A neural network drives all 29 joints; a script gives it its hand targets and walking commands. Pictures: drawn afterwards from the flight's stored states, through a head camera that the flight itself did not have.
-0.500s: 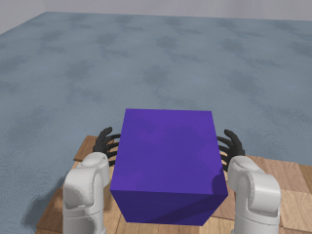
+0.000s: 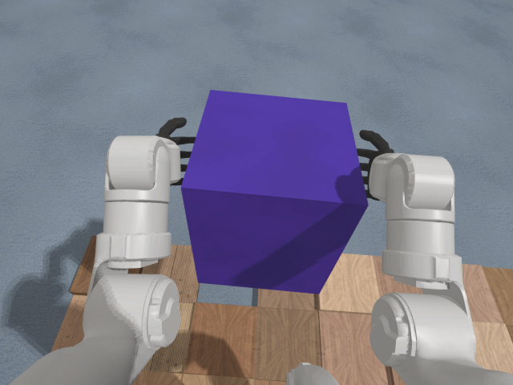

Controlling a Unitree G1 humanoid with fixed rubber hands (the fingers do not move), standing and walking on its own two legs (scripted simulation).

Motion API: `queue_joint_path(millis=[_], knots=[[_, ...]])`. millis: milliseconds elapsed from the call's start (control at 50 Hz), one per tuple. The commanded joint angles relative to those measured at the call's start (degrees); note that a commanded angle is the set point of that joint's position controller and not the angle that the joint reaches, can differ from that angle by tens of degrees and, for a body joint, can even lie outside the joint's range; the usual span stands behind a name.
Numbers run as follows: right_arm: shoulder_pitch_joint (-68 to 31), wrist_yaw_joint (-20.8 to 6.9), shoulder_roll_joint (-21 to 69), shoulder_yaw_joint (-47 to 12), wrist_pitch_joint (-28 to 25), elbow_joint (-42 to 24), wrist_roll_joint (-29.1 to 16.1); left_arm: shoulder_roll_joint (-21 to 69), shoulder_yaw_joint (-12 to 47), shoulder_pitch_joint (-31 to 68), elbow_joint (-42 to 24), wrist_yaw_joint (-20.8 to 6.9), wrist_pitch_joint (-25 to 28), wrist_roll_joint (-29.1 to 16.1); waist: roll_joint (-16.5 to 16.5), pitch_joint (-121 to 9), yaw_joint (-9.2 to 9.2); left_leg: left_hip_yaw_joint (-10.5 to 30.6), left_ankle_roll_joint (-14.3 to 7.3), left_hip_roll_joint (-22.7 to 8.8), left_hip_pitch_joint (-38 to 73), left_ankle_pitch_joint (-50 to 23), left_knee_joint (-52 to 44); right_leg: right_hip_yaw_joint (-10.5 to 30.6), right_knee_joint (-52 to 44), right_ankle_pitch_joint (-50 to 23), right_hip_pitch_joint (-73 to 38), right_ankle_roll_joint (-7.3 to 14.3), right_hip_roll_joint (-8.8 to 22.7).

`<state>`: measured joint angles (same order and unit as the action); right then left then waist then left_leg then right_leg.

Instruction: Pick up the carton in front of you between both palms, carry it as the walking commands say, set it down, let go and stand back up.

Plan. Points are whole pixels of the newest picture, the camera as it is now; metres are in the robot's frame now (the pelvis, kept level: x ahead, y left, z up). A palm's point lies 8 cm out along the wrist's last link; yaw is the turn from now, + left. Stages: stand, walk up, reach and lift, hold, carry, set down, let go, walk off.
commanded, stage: carry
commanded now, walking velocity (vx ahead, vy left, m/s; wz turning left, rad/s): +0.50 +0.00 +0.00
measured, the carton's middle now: (267, 198) +0.40 -0.01 +0.05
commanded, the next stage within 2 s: none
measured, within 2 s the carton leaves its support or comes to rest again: neither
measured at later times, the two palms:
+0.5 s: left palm (203, 80) +0.66 +0.11 +0.08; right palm (346, 81) +0.68 -0.18 +0.07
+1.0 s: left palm (205, 24) +0.95 +0.14 +0.05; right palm (318, 30) +0.93 -0.16 +0.05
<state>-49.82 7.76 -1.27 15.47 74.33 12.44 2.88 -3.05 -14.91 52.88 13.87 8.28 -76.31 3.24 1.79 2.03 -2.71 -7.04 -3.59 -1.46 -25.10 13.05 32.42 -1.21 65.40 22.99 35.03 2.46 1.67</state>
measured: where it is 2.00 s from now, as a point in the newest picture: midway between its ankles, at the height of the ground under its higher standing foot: (258, 150)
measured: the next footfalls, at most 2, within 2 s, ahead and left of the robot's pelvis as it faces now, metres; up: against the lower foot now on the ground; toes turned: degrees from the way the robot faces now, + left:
right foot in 0.26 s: +0.34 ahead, -0.12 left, -0.01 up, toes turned -4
left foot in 0.72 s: +0.67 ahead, +0.05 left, -0.04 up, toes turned +7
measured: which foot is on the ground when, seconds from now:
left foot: down 0.00-0.28, up 0.30-0.70, down 0.72-1.00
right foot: up 0.00-0.24, down 0.26-0.74, up 0.76-1.00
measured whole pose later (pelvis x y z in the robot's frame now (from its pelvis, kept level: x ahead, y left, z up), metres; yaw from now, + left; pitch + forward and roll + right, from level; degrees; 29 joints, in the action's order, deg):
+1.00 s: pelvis +0.67 +0.00 -0.03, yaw -1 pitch +4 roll -2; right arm -10.8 5.3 7.8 8.4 68.0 -11.5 7.0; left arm 7.9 -6.5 11.3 -12.1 4.5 -69.2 8.4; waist -0.2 -7.3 -1.8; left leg -8.6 -6.3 2.1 -10.4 14.3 20.0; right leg -3.6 58.2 13.3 38.4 -1.0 5.6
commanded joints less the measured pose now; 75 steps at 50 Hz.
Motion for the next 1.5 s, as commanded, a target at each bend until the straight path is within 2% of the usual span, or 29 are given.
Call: queue_joint_path(millis=[0, 60, 160, 220, 240, 260, 280, 340, 480, 600, 660, 680, 700, 720, 740, 760, 800, 840, 880, 1040, 1160, 1220, 1240, 1260, 1280, 1300, 1360, 1400, 1480], knots=[[-46.65, -14.04, 66.52, -30.22, -2.51, -8.46, -26.37, 68.95, 29.3, 38.78, -5.06, -11.07, 4.11, -22.31, -9.61, -33.52, -1.06, 18.28, -9.64, -14.93, 34.31, -20.47, -7.7, 0.96, -4.74, -4.07, 9.44, -0.88, 2.52], [-43.74, -13.99, 68.37, -32.71, -3.95, -9.52, -25.2, 70.07, 30.77, 35.41, -6.03, -11.31, 5.67, -20.79, -8.83, -31.62, -1.66, 14.89, -9.0, -13.44, 36.01, -23.76, -7.49, 0.54, -14.76, -10.34, 10.25, -1.6, 3.06], [-36.59, -13.79, 68.82, -38.8, -6.03, -15.25, -23.96, 69.61, 35.11, 28.67, -11.96, -12.36, 7.38, -19.77, -9.2, -28.61, -1.7, 6.57, -3.87, -9.17, 35.33, -33.49, -5.27, -6.07, -36.71, -22.18, -2.87, -1.36, -1.58], [-31.16, -13.72, 66.81, -42.03, -6.43, -17.55, -23.7, 68.04, 37.93, 24.71, -14.79, -13.27, 7.72, -20.4, -7.95, -32.99, 2.39, 0.42, 1.33, -6.27, 27.93, -38.49, 10.9, -9.25, -43.82, -30.26, -27.86, 1.06, -2.18], [-29.98, -13.86, 65.63, -43.04, -6.47, -17.72, -23.71, 66.96, 37.91, 21.07, -14.7, -13.7, 7.81, -20.17, -2.77, -35.06, 5.12, 1.04, 2.66, -4.86, 17.02, -21.55, 20.17, -1.11, -39.8, -37.55, -40.18, 1.31, 5.74], [-27.79, -14.14, 67.95, -43.87, -5.88, -16.53, -23.85, 63.75, 37.35, 19.83, -14.1, -13.77, 8.01, -18.64, 13.0, -42.78, 3.51, 3.63, 4.07, 0.55, -2.87, 8.41, 32.74, 21.1, -34.21, -55.1, -61.3, 10.55, 20.37], [-24.22, -14.34, 66.6, -43.1, -5.67, -16.8, -23.11, 64.48, 38.12, 15.04, -13.65, -13.92, 8.05, -18.75, 17.29, -43.72, 5.68, 5.67, 4.43, 4.3, -14.34, 18.69, 43.81, 29.39, -38.07, -49.05, -66.34, 15.02, 22.52], [-21.42, -14.28, 68.43, -45.05, -6.46, -20.91, -22.17, 67.51, 40.81, 15.07, -23.91, -15.05, 8.71, -20.85, 4.1, -34.45, 6.36, 7.74, 3.51, -1.01, -21.25, 11.93, 35.64, 17.56, -39.67, -54.02, -60.52, 8.43, 17.09], [-2.62, -12.13, 64.51, -49.29, -8.37, -32.55, -16.91, 65.11, 48.67, 2.37, -38.76, -16.78, 8.85, -22.14, 5.79, -31.7, 4.44, 1.46, 5.19, 1.33, -13.79, 0.35, 10.49, 4.88, -44.05, -56.72, -53.81, 5.98, 11.17], [6.76, -13.67, 57.79, -50.83, -5.48, -35.48, -16.59, 59.09, 49.07, -11.11, -35.69, -18.18, 7.51, -20.79, 6.5, -22.11, 5.94, -1.69, 2.61, 1.95, -4.15, -22.56, -8.79, -0.56, -44.56, -50.01, -46.27, 3.61, 7.52], [8.91, -15.31, 55.12, -48.85, -3.6, -32.45, -16.93, 56.99, 49.11, -10.66, -34.37, -18.13, 5.96, -20.38, 6.49, -20.96, 2.68, -2.56, 1.09, 2.12, 9.36, -19.1, -9.72, -2.76, -36.83, -53.36, -40.98, 2.16, 8.73], [9.58, -15.74, 54.6, -48.08, -3.16, -30.85, -16.88, 56.33, 49.06, -9.74, -34.02, -18.15, 5.38, -20.2, 2.93, -21.93, 1.71, -4.33, 1.81, 3.14, 16.68, -16.61, -10.91, -5.34, -28.51, -48.62, -37.37, 0.92, 6.58], [9.76, -16.18, 53.85, -47.21, -2.7, -29.67, -16.63, 55.47, 48.89, -8.99, -33.52, -18.14, 4.83, -19.76, -1.76, -23.8, 1.0, 0.65, 2.62, -1.31, 25.44, -14.25, -7.04, -6.05, -17.42, -32.97, -29.06, -0.07, 4.71], [9.58, -16.43, 52.78, -46.21, -2.15, -27.47, -16.34, 55.42, 48.72, -7.5, -32.72, -18.0, 4.0, -19.83, -13.35, -25.04, 1.72, 18.19, -0.01, -14.14, 33.13, -23.51, -2.07, -5.47, -4.92, -10.19, -16.16, -0.88, 0.82], [10.0, -16.78, 52.69, -45.48, -1.96, -25.32, -16.52, 57.4, 48.66, -7.4, -31.14, -17.77, 3.3, -20.56, -19.22, -25.34, 1.02, 37.01, -9.58, -20.85, 41.22, -9.04, -9.95, -1.68, 7.35, 8.1, 1.8, -1.66, -5.47], [10.96, -17.16, 55.07, -45.56, -1.98, -25.1, -17.68, 57.99, 48.35, -7.83, -30.51, -17.7, 3.35, -19.95, -15.96, -22.74, 0.33, 39.7, -11.11, -20.66, 37.1, -2.36, -15.7, 1.24, 11.36, 7.28, 6.82, -0.83, -3.03], [6.11, -17.98, 59.48, -47.19, -2.54, -27.28, -19.93, 62.32, 47.73, -7.88, -29.36, -17.65, 4.36, -19.67, -8.13, -21.76, 1.65, 29.98, -8.46, -17.82, 29.65, -9.62, -16.13, 0.95, 10.0, 1.93, 4.8, -0.45, 0.67], [3.67, -18.65, 63.16, -49.15, -3.59, -28.54, -21.86, 64.86, 47.83, -9.23, -28.92, -17.37, 5.67, -18.62, -4.61, -21.89, 2.34, 22.04, -5.57, -15.64, 22.01, -4.38, -18.64, 1.41, 4.21, -2.63, 0.31, -1.36, 3.48], [4.07, -19.02, 64.18, -50.02, -4.72, -28.34, -22.32, 66.55, 48.85, -10.43, -28.56, -17.0, 7.09, -18.16, -6.46, -20.92, 2.49, 17.84, -4.6, -14.27, 19.84, -3.73, -21.03, -0.4, -1.32, -5.26, 0.85, -2.66, 4.08], [3.96, -18.33, 58.65, -50.33, -8.57, -27.33, -22.09, 62.55, 50.81, -7.43, -28.95, -15.65, 10.69, -18.89, -6.49, -17.82, -0.08, 8.41, -4.74, -9.56, 30.21, -25.46, -17.58, -4.75, -16.16, -18.44, 12.3, -3.98, 3.36], [-10.01, -15.28, 51.85, -47.31, -8.94, -23.29, -23.39, 54.43, 47.58, 6.47, -26.55, -13.45, 10.26, -20.82, -8.9, -15.38, -0.12, 5.89, -5.62, -9.58, 30.94, -36.0, -13.69, -7.73, -29.61, -23.41, 3.73, 1.98, -0.5], [-16.64, -13.96, 50.71, -44.05, -8.39, -17.46, -23.13, 51.85, 43.19, 10.84, -19.66, -12.5, 9.74, -20.82, -10.89, -22.23, 4.23, 1.34, -2.43, -8.09, 30.09, -54.05, 1.54, -11.48, -33.55, -20.04, -15.43, 4.21, -6.17], [-19.39, -13.63, 50.82, -43.05, -8.24, -15.53, -23.07, 51.76, 41.71, 12.89, -17.53, -12.47, 9.78, -20.76, -7.44, -26.91, 7.47, -2.15, -0.64, -6.15, 25.21, -47.4, 15.06, -11.18, -37.9, -20.49, -27.77, 3.7, -5.75], [-22.3, -13.36, 51.29, -42.12, -8.11, -13.75, -22.82, 51.62, 40.03, 14.89, -15.33, -12.55, 9.71, -20.67, -0.64, -32.58, 8.57, -0.99, 0.32, -3.93, 14.14, -26.67, 27.58, 2.22, -35.22, -18.31, -40.95, 4.04, 4.58], [-22.89, -13.0, 53.52, -41.52, -7.69, -11.37, -23.17, 49.84, 38.89, 17.25, -13.06, -12.58, 9.92, -20.88, 16.5, -39.25, 7.28, 2.17, 2.59, 8.3, -6.66, 14.01, 47.89, 34.34, -40.91, -18.58, -55.84, 16.03, 20.53], [-25.2, -12.5, 52.57, -39.06, -7.67, -10.03, -22.67, 53.34, 38.86, 18.48, -10.28, -12.88, 9.95, -22.55, 11.78, -38.91, 7.01, 10.38, 0.28, 6.45, -13.09, 15.15, 55.69, 36.44, -43.16, -15.29, -55.91, 17.19, 19.31], [-32.25, -11.91, 58.61, -36.39, -7.98, -8.15, -22.37, 62.22, 39.1, 31.01, -11.3, -14.17, 11.33, -26.92, 0.46, -31.2, 5.52, 10.18, -1.3, 0.66, -15.73, 9.91, 49.37, 21.12, -42.12, -21.09, -41.81, 12.14, 14.33], [-34.03, -11.43, 60.78, -35.35, -8.24, -7.32, -22.1, 66.27, 38.98, 36.32, -11.73, -14.57, 11.5, -29.03, 0.79, -30.73, 4.45, 8.96, -0.82, -0.31, -13.4, 8.31, 43.68, 17.44, -44.07, -17.69, -37.03, 10.6, 13.27], [-33.41, -10.86, 63.39, -34.35, -8.2, -5.3, -21.41, 68.55, 36.72, 35.95, -10.07, -14.6, 10.87, -28.27, 1.98, -30.84, 5.09, 6.6, 1.28, -1.82, -18.8, 5.77, 34.56, 12.56, -43.81, -29.03, -39.96, 11.38, 12.99]])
